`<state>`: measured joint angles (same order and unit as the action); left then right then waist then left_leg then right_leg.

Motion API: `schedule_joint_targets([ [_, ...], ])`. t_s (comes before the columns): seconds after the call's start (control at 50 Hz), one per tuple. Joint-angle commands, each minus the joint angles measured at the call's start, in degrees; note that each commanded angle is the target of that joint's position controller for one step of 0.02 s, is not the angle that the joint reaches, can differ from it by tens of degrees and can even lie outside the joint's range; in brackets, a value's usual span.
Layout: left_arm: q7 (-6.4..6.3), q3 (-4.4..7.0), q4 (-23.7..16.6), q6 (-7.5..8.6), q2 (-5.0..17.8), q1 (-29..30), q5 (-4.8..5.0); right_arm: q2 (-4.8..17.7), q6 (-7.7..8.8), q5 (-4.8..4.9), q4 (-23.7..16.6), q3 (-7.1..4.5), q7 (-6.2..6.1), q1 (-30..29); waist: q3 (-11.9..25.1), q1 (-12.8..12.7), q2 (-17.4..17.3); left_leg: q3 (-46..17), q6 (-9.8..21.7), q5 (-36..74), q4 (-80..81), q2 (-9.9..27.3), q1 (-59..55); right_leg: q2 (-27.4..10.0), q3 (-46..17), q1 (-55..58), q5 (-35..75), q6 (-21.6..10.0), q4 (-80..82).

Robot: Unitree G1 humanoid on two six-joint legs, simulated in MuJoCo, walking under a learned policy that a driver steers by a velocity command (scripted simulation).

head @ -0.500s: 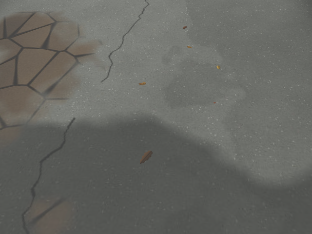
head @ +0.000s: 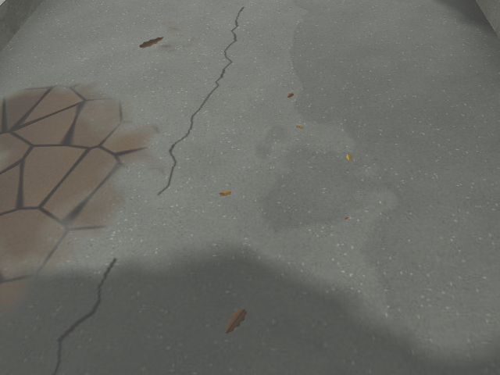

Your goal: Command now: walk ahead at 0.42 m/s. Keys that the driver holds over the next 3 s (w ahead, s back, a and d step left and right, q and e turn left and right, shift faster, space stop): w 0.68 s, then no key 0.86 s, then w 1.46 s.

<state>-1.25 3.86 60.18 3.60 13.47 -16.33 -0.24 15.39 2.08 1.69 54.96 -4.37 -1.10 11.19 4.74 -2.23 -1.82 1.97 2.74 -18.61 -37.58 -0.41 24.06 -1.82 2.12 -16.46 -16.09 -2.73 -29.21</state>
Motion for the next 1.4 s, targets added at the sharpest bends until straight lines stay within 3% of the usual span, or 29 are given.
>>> schedule_joint_targets([
  [0.02,-0.12,1.49,-0.67,1.9,10.06,-5.84,-0.51,4.96,2.88,0.26,-6.79,-0.65,0.88,-7.66,-10.78,-0.25,13.16,-6.08,1.39,0.45,-17.79,3.35,31.47,-19.67,-33.33,13.95,-26.68,-10.23,23.18],
  [0.08,0.43,0.68,-1.61,2.62,6.86,-4.66,0.55,4.92,3.05,-1.11,-5.32,-1.2,0.73,-7.95,-8.08,0.36,8.95,-4.7,-0.06,9.93,-14.71,5.01,26.54,-14.62,-20.64,13.82,-10.19,-6.36,23.32],
  [0.14,0.02,0.29,-0.58,2.61,5.88,-8.67,0.3,2.09,2.73,-0.98,-5.58,-0.78,1.08,-10.34,-7.39,-0.59,8.58,-2.58,-1.58,16.7,-10.1,4.57,22.46,-11.95,-13.2,13.57,1.42,-6.23,23.38],
  [0.32,-0.19,1.22,0.93,1.17,7.77,-14.31,1.28,0.75,3.11,0.28,-9.92,0.92,3.43,-22.01,-12.34,-4.21,9.4,0.61,-0.85,16.59,7.04,3.21,14.36,-13.63,-7.25,17.84,12.43,-6.49,20.51],
  [0.36,-0.14,1.82,0.99,0.71,8.68,-13.32,1.53,2.42,3.34,0.15,-10.03,0.48,3.73,-19.89,-11.46,-2.01,10.34,1.17,0.96,13.39,9.15,2.2,9.18,-14.92,-6.96,19.26,20.68,-5.78,17.22],
  [0.4,-0.17,1.95,0.15,0.4,8.81,-10.35,1.67,6.17,3.41,-0.06,-6.45,-1.63,3.28,-6.95,-3.76,5.17,10.09,3.43,3.73,13.82,10.55,-1.1,-9.17,-12.24,-3.22,17.22,42.06,-3.74,3.69],
  [0.42,-0.09,1.51,-1.09,0.46,7.88,-8.78,1.17,9.42,3.37,-0.23,-3.51,-3.1,2.73,4.31,4.02,10.03,7.88,-1.24,6.26,14.74,7.97,3.14,-26.96,-9.61,-1.19,7.47,38.57,-1.73,-10.06],
  [0.44,0.29,-0.13,-3.04,1.43,2.15,-12.37,0.49,15.21,2.81,-1.51,-1.8,-4.37,2.17,12.93,13.81,10.02,-6.39,-25.56,13.79,7.24,10.28,18.85,-49.8,-1.09,1.66,-15.44,14.2,2.28,-33.62],
  [0.46,0.8,-0.67,-2.48,3.23,0.84,-12.55,1.29,12.77,2.58,-1.37,-1.18,-3.1,2.42,13.36,19.43,9.11,-13.16,-44.08,17.09,1.8,20.54,24.33,-50.27,3.08,-6.85,-22.41,-15.77,2.17,-45.62],
  [0.48,1.07,0.66,-3.74,4.18,4.98,-8.0,2.84,8.92,2.66,-1.17,-1.95,-1.85,2.53,8.11,10.54,8.32,-9.67,-36.27,14.28,0.82,20.91,21.92,-43.37,-0.79,-8.53,-28.14,-13.5,1.03,-50.53],
  [0.5,0.89,0.88,-4.66,4.47,6.15,-4.04,3.12,6.09,2.79,-1.03,-3.14,-1.06,2.57,3.49,4.59,6.97,-5.9,-27.45,12.15,4.58,21.41,19.48,-34.65,-3.66,-6.47,-28.28,-8.86,0.07,-49.81],
  [0.52,0.33,1.28,-4.98,4.23,5.93,-2.06,2.49,4.36,3.07,-1.45,-3.66,-0.49,2.89,-0.35,0.31,5.0,-1.75,-21.58,10.92,8.5,23.52,17.01,-25.6,-5.68,-5.48,-25.72,-4.26,-0.08,-45.95],
  [0.56,-0.27,1.69,-4.87,2.55,3.8,-3.62,1.63,2.17,3.6,-2.15,-3.2,0.16,3.2,-2.66,-2.54,1.59,-3.39,-15.15,9.89,12.08,26.87,13.75,-15.86,-7.87,-5.93,-19.27,-0.01,-0.34,-40.53],
  [0.64,-0.34,1.87,-7.63,1.18,3.35,1.39,0.97,4.97,4.12,-2.0,-1.05,-0.28,1.82,1.26,-6.44,0.78,-1.76,-11.29,11.4,17.26,30.69,13.63,-12.83,-8.47,-5.23,-23.02,6.48,1.4,-30.7],
  [0.74,1.1,0.64,-11.12,1.8,1.77,12.43,0.33,6.02,3.47,-1.85,-0.17,-0.12,0.54,4.55,-8.65,3.1,-1.07,-2.74,8.18,32.41,29.09,9.54,-11.54,-4.26,-1.34,-17.7,21.61,2.05,-9.49],
  [0.82,2.37,0.21,-12.63,1.78,2.93,16.44,0.46,6.66,2.3,-1.3,1.82,-0.11,0.17,8.24,-6.83,4.37,-2.13,-2.74,6.79,36.72,23.44,11.25,-18.51,-1.59,-1.71,-13.74,22.89,0.91,-2.37],
  [0.88,2.62,1.46,-11.09,2.09,6.83,10.09,-0.22,7.76,1.4,-0.91,1.82,-0.51,-0.15,5.71,-2.69,-0.14,-2.71,-3.68,4.11,41.94,13.72,11.24,-22.96,0.63,-1.53,-4.81,20.95,-1.63,2.66],
  [0.9,2.36,2.45,-9.39,2.33,9.84,5.08,-0.74,6.95,1.28,-1.31,1.79,-0.27,-0.09,7.1,0.94,-1.62,0.08,-1.99,1.98,40.24,5.26,7.57,-21.6,-0.33,-1.83,4.0,34.38,-2.97,4.28],
  [0.92,2.05,2.98,-8.63,2.31,13.61,0.15,-1.93,3.6,1.61,-2.82,1.46,0.84,0.13,12.01,9.42,-0.17,7.57,-0.37,-0.8,20.63,-9.26,3.44,-9.75,-10.6,-10.89,22.48,58.85,-7.67,-2.4],
  [0.94,2.08,1.96,-8.05,1.53,11.71,-1.48,-1.36,-1.9,1.81,-2.21,3.71,2.75,0.61,19.88,18.56,1.36,18.09,-1.63,-4.05,-19.57,-26.57,-2.4,1.86,-22.96,-25.59,34.84,65.5,-17.96,-1.46],
  [0.96,2.47,1.08,-8.07,0.85,8.35,-2.31,-0.13,2.83,1.54,-0.76,4.4,1.52,0.85,18.06,20.33,-0.27,12.41,-7.78,-4.28,-23.32,-31.52,-1.13,3.52,-20.8,-28.36,31.27,50.31,-17.53,2.22],
  [0.98,2.35,0.79,-8.93,0.54,7.98,2.79,0.38,5.21,0.92,0.18,2.59,0.78,0.58,11.95,12.52,0.08,9.22,-6.66,-4.4,-20.49,-32.43,1.03,7.36,-18.5,-24.08,23.76,38.94,-14.9,5.16],
  [1.02,1.67,-0.32,-10.39,0.22,5.51,11.4,-0.54,4.55,-1.07,-0.74,1.51,0.37,-0.82,6.32,3.43,2.5,5.36,-5.61,-4.89,-13.93,-26.61,4.77,5.04,-14.87,-18.28,7.76,23.76,-11.32,10.53],
  [1.08,1.27,-0.24,-10.2,-0.36,5.59,15.04,-1.99,1.56,-2.85,-1.5,2.44,0.77,-1.86,8.37,1.23,5.29,9.38,-3.19,-4.8,-9.42,-13.38,4.55,-6.29,-10.29,-11.64,-4.48,15.28,-9.45,14.63],
  [1.14,0.69,-0.24,-9.37,-0.87,6.02,14.28,-1.06,1.49,-3.27,-1.86,3.34,0.87,-1.81,8.39,2.83,5.41,9.03,-1.89,-4.07,0.45,-3.0,3.78,-12.55,-9.77,-10.51,-5.54,5.02,-9.07,15.76],
  [1.2,0.34,-0.73,-7.99,-1.79,4.82,13.31,0.13,2.0,-3.6,-3.4,3.76,0.78,-1.1,7.39,-0.94,6.06,7.46,-0.82,-1.78,7.85,7.02,3.12,-18.19,-6.79,-8.95,-10.49,-15.4,-3.67,16.49],
  [1.24,0.14,-0.55,-7.26,-2.26,4.74,9.9,-0.16,6.92,-3.4,-2.87,2.64,0.14,-1.46,4.3,-6.94,2.18,-0.07,-5.43,1.29,-4.67,14.13,7.1,-9.01,-1.82,-4.76,-7.95,-14.31,0.78,13.0],
  [1.3,-0.63,-0.63,-6.38,-2.44,3.99,8.99,-0.42,3.38,-1.48,-2.62,3.31,0.86,-1.23,0.7,-7.97,0.73,-6.35,-5.91,-1.03,-11.02,19.95,6.28,1.68,-0.04,-1.83,5.51,0.2,1.18,6.06],
  [1.4,-0.26,-0.55,-4.49,-2.3,3.92,8.25,-0.29,3.09,-0.14,-1.89,4.51,1.02,-1.06,3.06,-5.49,2.09,-0.76,-4.16,-1.75,2.83,15.72,5.02,-5.96,-0.69,-1.94,4.8,8.31,-0.09,5.04],
])
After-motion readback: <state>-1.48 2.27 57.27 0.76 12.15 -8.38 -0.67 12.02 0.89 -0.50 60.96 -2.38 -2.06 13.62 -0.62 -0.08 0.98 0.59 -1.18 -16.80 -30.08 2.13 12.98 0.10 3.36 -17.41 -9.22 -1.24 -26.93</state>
